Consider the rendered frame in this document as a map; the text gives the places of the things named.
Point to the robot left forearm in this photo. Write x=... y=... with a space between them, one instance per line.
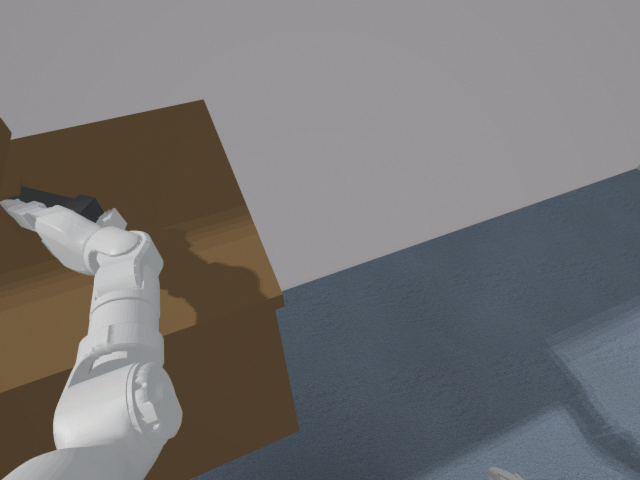
x=125 y=307

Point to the robot left upper arm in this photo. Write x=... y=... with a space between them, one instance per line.
x=111 y=427

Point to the left robot hand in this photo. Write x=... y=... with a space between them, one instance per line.
x=64 y=232

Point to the tap lever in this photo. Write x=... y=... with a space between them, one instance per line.
x=84 y=205

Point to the counter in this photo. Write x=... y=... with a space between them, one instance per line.
x=167 y=174

